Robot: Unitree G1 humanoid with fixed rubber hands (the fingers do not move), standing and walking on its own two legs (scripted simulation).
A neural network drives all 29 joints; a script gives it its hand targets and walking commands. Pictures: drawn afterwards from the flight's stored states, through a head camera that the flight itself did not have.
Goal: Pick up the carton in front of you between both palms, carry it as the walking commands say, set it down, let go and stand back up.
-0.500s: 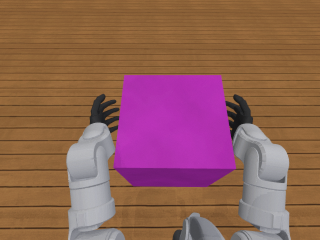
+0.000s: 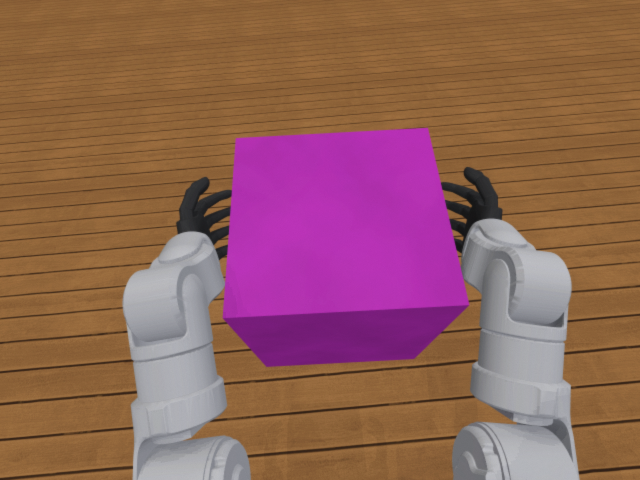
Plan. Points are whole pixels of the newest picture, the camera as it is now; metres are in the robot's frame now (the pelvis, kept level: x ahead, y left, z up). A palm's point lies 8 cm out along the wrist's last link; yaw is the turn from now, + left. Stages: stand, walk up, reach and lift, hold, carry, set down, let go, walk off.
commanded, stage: carry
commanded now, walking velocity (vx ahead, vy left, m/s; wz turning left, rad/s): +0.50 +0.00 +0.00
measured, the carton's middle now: (336, 263) +0.36 -0.01 +0.10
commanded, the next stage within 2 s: none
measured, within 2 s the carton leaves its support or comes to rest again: neither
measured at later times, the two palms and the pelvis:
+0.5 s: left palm (256, 166) +0.58 +0.11 +0.10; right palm (434, 150) +0.60 -0.19 +0.10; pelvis +0.33 -0.06 +0.02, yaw +4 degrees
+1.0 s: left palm (264, 81) +0.87 +0.12 +0.12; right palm (405, 76) +0.85 -0.18 +0.12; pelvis +0.64 -0.02 +0.03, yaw -1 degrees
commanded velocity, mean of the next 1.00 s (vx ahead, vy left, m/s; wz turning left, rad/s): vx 0.50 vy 0.00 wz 0.00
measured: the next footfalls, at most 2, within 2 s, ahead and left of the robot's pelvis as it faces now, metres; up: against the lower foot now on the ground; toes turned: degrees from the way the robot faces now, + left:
right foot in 0.38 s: +0.40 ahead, -0.15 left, +0.00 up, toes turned -7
left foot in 0.74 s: +0.64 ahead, +0.08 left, +0.00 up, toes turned +12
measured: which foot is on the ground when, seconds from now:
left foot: down 0.00-0.38, up 0.40-0.72, down 0.74-1.00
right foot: down 0.00-0.00, up 0.02-0.36, down 0.38-0.78, up 0.80-1.00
